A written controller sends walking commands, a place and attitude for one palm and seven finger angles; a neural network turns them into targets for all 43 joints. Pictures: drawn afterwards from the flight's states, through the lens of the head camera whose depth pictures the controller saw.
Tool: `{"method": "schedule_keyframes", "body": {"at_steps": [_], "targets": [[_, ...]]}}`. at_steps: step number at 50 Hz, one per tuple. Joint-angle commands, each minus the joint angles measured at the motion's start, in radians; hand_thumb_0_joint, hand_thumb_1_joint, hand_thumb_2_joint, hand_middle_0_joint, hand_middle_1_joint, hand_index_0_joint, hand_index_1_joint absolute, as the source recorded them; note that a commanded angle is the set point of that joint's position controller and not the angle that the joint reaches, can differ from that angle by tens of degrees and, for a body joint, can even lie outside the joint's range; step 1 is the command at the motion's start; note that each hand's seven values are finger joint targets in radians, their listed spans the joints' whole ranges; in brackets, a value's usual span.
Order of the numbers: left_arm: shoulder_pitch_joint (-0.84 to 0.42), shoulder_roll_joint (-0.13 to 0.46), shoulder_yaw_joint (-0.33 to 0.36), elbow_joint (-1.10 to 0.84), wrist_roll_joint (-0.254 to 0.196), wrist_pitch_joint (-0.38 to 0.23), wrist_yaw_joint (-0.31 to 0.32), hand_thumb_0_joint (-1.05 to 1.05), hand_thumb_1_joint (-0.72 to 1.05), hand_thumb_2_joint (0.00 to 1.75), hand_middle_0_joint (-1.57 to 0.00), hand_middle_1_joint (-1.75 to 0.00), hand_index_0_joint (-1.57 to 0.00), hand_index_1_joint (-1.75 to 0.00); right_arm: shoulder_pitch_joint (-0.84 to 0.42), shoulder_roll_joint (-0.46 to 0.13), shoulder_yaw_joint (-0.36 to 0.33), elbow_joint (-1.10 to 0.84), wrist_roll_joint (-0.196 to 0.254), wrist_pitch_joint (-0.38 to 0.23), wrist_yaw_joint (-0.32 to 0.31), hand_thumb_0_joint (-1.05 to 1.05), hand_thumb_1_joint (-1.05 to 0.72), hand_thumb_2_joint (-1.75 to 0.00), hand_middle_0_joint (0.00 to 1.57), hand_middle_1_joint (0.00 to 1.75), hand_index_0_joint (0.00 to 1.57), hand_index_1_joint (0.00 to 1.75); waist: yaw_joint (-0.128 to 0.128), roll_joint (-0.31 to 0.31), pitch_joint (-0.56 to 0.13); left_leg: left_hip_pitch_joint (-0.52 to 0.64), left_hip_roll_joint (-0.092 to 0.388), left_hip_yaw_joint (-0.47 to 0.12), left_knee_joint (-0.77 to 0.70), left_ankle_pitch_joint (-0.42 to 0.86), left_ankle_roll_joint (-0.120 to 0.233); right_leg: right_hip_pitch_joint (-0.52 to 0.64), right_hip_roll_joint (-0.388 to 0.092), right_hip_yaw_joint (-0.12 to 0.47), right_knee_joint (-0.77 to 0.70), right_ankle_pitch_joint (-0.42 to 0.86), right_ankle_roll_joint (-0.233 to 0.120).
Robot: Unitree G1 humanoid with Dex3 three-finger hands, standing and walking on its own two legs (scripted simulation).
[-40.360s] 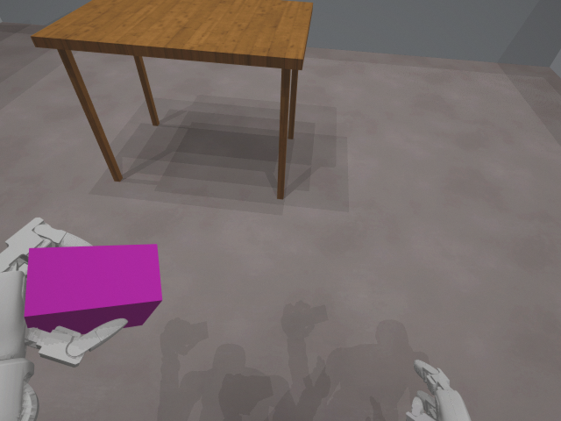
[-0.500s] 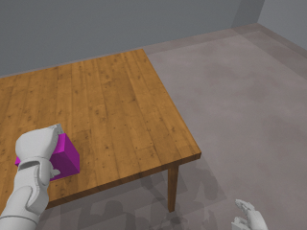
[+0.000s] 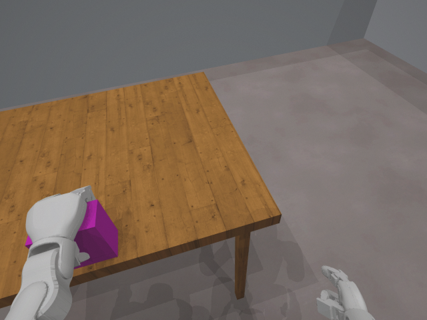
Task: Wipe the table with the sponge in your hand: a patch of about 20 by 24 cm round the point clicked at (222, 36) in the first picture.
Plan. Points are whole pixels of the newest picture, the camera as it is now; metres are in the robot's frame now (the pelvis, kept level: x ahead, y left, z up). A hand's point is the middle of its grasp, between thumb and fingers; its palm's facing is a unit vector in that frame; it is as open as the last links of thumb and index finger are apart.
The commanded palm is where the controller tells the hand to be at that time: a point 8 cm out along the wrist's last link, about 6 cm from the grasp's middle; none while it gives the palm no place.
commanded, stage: lift the sponge slowly off the table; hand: left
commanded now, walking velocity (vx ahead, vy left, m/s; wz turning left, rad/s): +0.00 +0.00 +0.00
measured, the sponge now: (82, 241) +0.23 +0.31 +0.01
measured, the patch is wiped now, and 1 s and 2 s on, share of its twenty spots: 1.00 1.00 1.00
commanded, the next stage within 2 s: bring the sponge back beside the body in 1.92 s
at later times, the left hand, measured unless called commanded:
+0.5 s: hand (71, 229) +0.23 +0.30 +0.07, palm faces -0.02 -0.06 -1.00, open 10.3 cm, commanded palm +0.21 +0.31 +0.13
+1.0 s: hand (61, 217) +0.23 +0.31 +0.10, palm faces +0.01 -0.06 -1.00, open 10.3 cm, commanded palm +0.20 +0.31 +0.17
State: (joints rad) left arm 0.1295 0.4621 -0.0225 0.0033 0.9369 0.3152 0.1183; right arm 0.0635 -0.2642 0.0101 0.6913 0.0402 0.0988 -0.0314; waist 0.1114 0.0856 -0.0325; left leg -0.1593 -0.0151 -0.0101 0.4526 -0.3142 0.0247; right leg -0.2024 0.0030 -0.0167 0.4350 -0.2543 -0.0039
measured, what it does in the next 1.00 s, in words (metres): stands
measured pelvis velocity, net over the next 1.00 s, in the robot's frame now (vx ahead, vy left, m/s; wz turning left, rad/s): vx -0.01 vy -0.01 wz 0.01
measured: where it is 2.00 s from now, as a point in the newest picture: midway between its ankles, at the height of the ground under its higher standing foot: outside the picture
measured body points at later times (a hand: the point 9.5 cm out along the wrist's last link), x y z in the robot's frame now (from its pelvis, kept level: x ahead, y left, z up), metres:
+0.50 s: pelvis -0.01 -0.01 +0.00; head +0.00 -0.04 +0.45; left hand +0.22 +0.30 +0.12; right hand +0.21 -0.23 -0.10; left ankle -0.05 +0.10 -0.74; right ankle -0.02 -0.12 -0.74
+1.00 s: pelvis -0.01 -0.01 +0.01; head -0.01 -0.04 +0.45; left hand +0.23 +0.31 +0.15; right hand +0.22 -0.22 -0.09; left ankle -0.05 +0.10 -0.74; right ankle -0.02 -0.12 -0.74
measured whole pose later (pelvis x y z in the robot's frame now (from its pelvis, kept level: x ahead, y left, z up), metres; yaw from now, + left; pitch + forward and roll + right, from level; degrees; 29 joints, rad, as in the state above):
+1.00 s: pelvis -0.01 -0.01 +0.01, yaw +1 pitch -2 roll +0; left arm 0.05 0.55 0.00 -0.06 0.88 0.33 -0.01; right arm 0.03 -0.27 0.03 0.69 0.04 0.11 -0.06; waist 0.12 0.10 0.02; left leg -0.07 -0.01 -0.02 0.37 -0.26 0.02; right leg -0.11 0.01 -0.03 0.35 -0.20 -0.01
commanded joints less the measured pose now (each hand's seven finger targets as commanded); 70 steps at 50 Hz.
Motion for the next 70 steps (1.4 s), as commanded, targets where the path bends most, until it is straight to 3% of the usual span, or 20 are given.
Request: {"method": "schedule_keyframes", "body": {"at_steps": [1,8,15,17,20,22,25,28,34,37,39,47,49,52,53,57,58,62,64,70], "targets": [[-0.081,0.176,0.086,-0.158,-0.011,-0.009,-0.001,0.00,0.10,1.30,-1.20,-1.60,-1.20,-1.60,-0.155,-0.119,-0.043,-0.156,-0.004,-0.050,-0.011,0.00,-0.90,-0.90,0.20,0.30,0.20,0.30,0.000,-0.054,-0.153,-0.015,-0.016,-0.012,-0.048,0.432,0.007,0.161,0.034,0.006,-0.014,0.354,-0.058],[-0.236,0.233,0.111,-0.163,0.004,-0.009,-0.004,0.00,0.10,1.30,-1.20,-1.60,-1.20,-1.60,-0.175,-0.118,-0.035,-0.152,-0.005,-0.052,-0.032,0.00,-0.90,-0.90,0.20,0.30,0.20,0.30,-0.005,-0.031,-0.156,-0.002,-0.025,-0.007,-0.067,0.362,0.017,0.163,0.036,0.015,-0.040,0.277,-0.063],[-0.237,0.254,0.135,-0.185,-0.004,-0.037,-0.007,0.00,0.10,1.30,-1.20,-1.60,-1.20,-1.60,-0.168,-0.117,-0.040,-0.148,-0.010,-0.055,-0.035,0.00,-0.90,-0.90,0.20,0.30,0.20,0.30,0.000,-0.023,-0.169,0.019,-0.027,-0.008,-0.074,0.389,0.018,0.190,0.036,0.017,-0.050,0.318,-0.062],[-0.246,0.306,0.184,-0.207,-0.005,-0.038,-0.003,0.00,0.10,1.30,-1.20,-1.60,-1.20,-1.60,-0.189,-0.120,-0.035,-0.159,-0.008,-0.054,-0.037,0.00,-0.90,-0.90,0.20,0.30,0.20,0.30,0.013,-0.008,-0.184,0.022,-0.029,-0.014,-0.080,0.389,0.018,0.207,0.040,0.038,-0.053,0.317,-0.067],[-0.277,0.298,0.170,-0.186,-0.004,-0.040,-0.002,0.00,0.10,1.30,-1.20,-1.60,-1.20,-1.60,-0.177,-0.119,-0.038,-0.144,-0.006,-0.051,-0.040,0.00,-0.90,-0.90,0.20,0.30,0.20,0.30,0.000,-0.021,-0.157,0.019,-0.030,-0.004,-0.082,0.385,0.018,0.199,0.036,0.023,-0.060,0.319,-0.063],[-0.253,0.336,0.211,-0.218,-0.010,-0.039,-0.001,0.00,0.10,1.30,-1.20,-1.60,-1.20,-1.60,-0.197,-0.120,-0.035,-0.160,-0.005,-0.054,-0.040,0.00,-0.90,-0.90,0.20,0.30,0.20,0.30,0.015,0.005,-0.188,0.035,-0.034,-0.012,-0.081,0.403,0.020,0.224,0.039,0.049,-0.060,0.343,-0.068],[-0.260,0.312,0.182,-0.176,-0.020,-0.030,-0.013,0.00,0.10,1.30,-1.20,-1.60,-1.20,-1.60,-0.185,-0.121,-0.035,-0.144,-0.002,-0.047,-0.042,0.00,-0.90,-0.90,0.20,0.30,0.20,0.30,-0.003,-0.026,-0.140,0.017,-0.031,-0.004,-0.089,0.374,0.019,0.206,0.034,0.024,-0.071,0.310,-0.059],[-0.300,0.303,0.163,-0.224,-0.026,-0.031,-0.025,0.00,0.10,1.30,-1.20,-1.60,-1.20,-1.60,-0.197,-0.118,-0.033,-0.159,-0.001,-0.057,-0.044,0.00,-0.90,-0.90,0.20,0.30,0.20,0.30,-0.004,-0.001,-0.179,0.046,-0.033,-0.005,-0.089,0.380,0.023,0.212,0.033,0.025,-0.072,0.301,-0.059],[-0.292,0.307,0.163,-0.217,-0.029,-0.030,-0.049,0.00,0.10,1.30,-1.20,-1.60,-1.20,-1.60,-0.193,-0.118,-0.029,-0.157,-0.004,-0.052,-0.044,0.00,-0.90,-0.90,0.20,0.30,0.20,0.30,-0.004,-0.016,-0.151,0.047,-0.028,-0.007,-0.103,0.388,0.021,0.213,0.033,0.015,-0.083,0.300,-0.059],[-0.290,0.381,0.232,-0.247,-0.025,-0.025,-0.052,0.00,0.10,1.30,-1.20,-1.60,-1.20,-1.60,-0.215,-0.125,-0.024,-0.173,-0.002,-0.047,-0.042,0.00,-0.90,-0.90,0.20,0.30,0.20,0.30,0.016,0.002,-0.172,0.047,-0.030,-0.019,-0.108,0.403,0.019,0.241,0.037,0.041,-0.081,0.316,-0.067],[-0.291,0.337,0.194,-0.233,-0.030,-0.023,-0.056,0.00,0.10,1.30,-1.20,-1.60,-1.20,-1.60,-0.198,-0.120,-0.025,-0.163,-0.001,-0.043,-0.039,0.00,-0.90,-0.90,0.20,0.30,0.20,0.30,0.002,-0.018,-0.155,0.042,-0.027,-0.011,-0.109,0.408,0.017,0.236,0.031,0.018,-0.082,0.320,-0.061],[-0.331,0.364,0.198,-0.286,-0.037,0.009,-0.083,0.00,0.10,1.30,-1.20,-1.60,-1.20,-1.60,-0.232,-0.125,-0.015,-0.185,0.005,-0.041,-0.038,0.00,-0.90,-0.90,0.20,0.30,0.20,0.30,0.004,0.012,-0.166,0.060,-0.023,-0.021,-0.124,0.402,0.016,0.237,0.037,0.033,-0.094,0.295,-0.067],[-0.348,0.329,0.160,-0.291,-0.036,0.006,-0.089,0.00,0.10,1.30,-1.20,-1.60,-1.20,-1.60,-0.214,-0.121,-0.018,-0.171,0.002,-0.041,-0.038,0.00,-0.90,-0.90,0.20,0.30,0.20,0.30,-0.006,-0.001,-0.163,0.067,-0.021,-0.016,-0.125,0.417,0.014,0.235,0.031,0.011,-0.093,0.302,-0.062],[-0.326,0.371,0.205,-0.336,-0.035,0.013,-0.093,0.00,0.10,1.30,-1.20,-1.60,-1.20,-1.60,-0.239,-0.124,-0.012,-0.191,0.004,-0.041,-0.033,0.00,-0.90,-0.90,0.20,0.30,0.20,0.30,0.011,0.021,-0.177,0.069,-0.020,-0.030,-0.127,0.436,0.013,0.251,0.039,0.035,-0.090,0.314,-0.071],[-0.310,0.334,0.175,-0.333,-0.036,0.014,-0.092,0.00,0.10,1.30,-1.20,-1.60,-1.20,-1.60,-0.226,-0.115,-0.013,-0.184,0.001,-0.042,-0.033,0.00,-0.90,-0.90,0.20,0.30,0.20,0.30,0.008,0.005,-0.189,0.074,-0.021,-0.018,-0.121,0.447,0.015,0.262,0.028,0.014,-0.083,0.326,-0.064],[-0.311,0.381,0.218,-0.351,-0.034,0.041,-0.094,0.00,0.10,1.30,-1.20,-1.60,-1.20,-1.60,-0.253,-0.123,-0.008,-0.192,0.006,-0.032,-0.027,0.00,-0.90,-0.90,0.20,0.30,0.20,0.30,0.018,0.009,-0.170,0.067,-0.018,-0.030,-0.133,0.445,0.012,0.256,0.039,0.041,-0.091,0.323,-0.072],[-0.320,0.342,0.179,-0.347,-0.035,0.044,-0.095,0.00,0.10,1.30,-1.20,-1.60,-1.20,-1.60,-0.239,-0.116,-0.006,-0.187,0.004,-0.034,-0.026,0.00,-0.90,-0.90,0.20,0.30,0.20,0.30,0.010,-0.003,-0.178,0.065,-0.017,-0.021,-0.131,0.453,0.011,0.266,0.027,0.015,-0.083,0.328,-0.065],[-0.283,0.375,0.214,-0.404,-0.044,0.066,-0.106,0.00,0.10,1.30,-1.20,-1.60,-1.20,-1.60,-0.271,-0.120,-0.006,-0.204,0.005,-0.030,-0.020,0.00,-0.90,-0.90,0.20,0.30,0.20,0.30,0.027,0.021,-0.188,0.075,-0.019,-0.031,-0.130,0.460,0.014,0.272,0.036,0.048,-0.084,0.346,-0.072],[-0.280,0.338,0.175,-0.377,-0.049,0.077,-0.118,0.00,0.10,1.30,-1.20,-1.60,-1.20,-1.60,-0.250,-0.118,-0.005,-0.187,0.006,-0.024,-0.018,0.00,-0.90,-0.90,0.20,0.30,0.20,0.30,0.009,-0.010,-0.157,0.066,-0.014,-0.024,-0.132,0.460,0.011,0.260,0.029,0.024,-0.085,0.340,-0.065],[-0.364,0.389,0.184,-0.333,-0.048,0.099,-0.147,0.00,0.10,1.30,-1.20,-1.60,-1.20,-1.60,-0.255,-0.126,0.002,-0.186,0.010,-0.018,-0.030,0.00,-0.90,-0.90,0.20,0.30,0.20,0.30,0.002,-0.025,-0.129,0.051,-0.018,-0.021,-0.142,0.369,0.017,0.234,0.024,0.026,-0.105,0.257,-0.059]]}}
